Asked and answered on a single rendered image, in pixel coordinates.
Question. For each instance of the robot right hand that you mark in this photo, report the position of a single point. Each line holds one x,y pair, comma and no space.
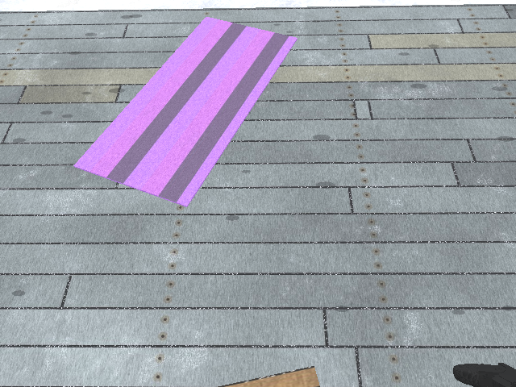
485,375

